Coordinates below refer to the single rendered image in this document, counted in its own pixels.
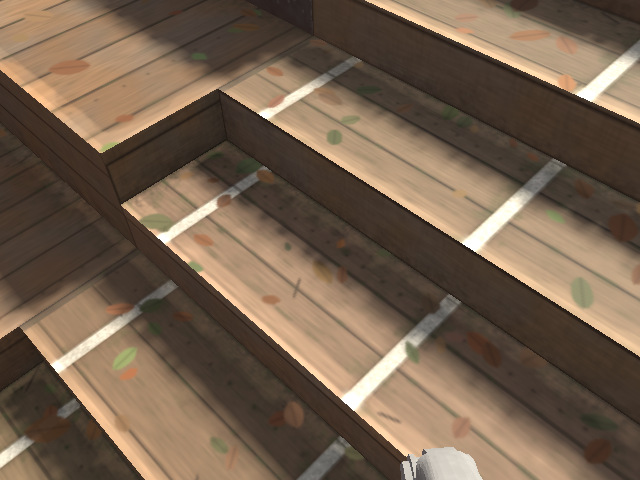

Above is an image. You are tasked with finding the right robot thigh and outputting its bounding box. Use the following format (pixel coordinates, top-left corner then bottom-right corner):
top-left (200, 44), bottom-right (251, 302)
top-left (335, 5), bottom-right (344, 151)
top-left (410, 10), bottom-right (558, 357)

top-left (400, 447), bottom-right (483, 480)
